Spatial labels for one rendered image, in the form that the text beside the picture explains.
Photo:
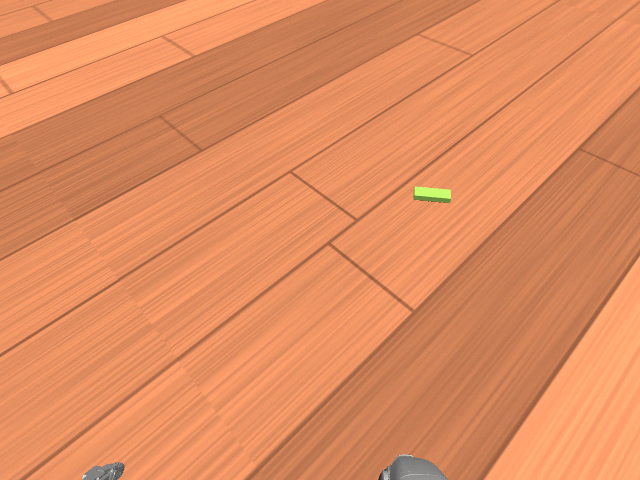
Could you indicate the small box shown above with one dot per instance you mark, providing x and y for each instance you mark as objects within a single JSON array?
[{"x": 432, "y": 194}]

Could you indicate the left robot hand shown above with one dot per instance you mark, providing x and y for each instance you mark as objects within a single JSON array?
[{"x": 111, "y": 471}]

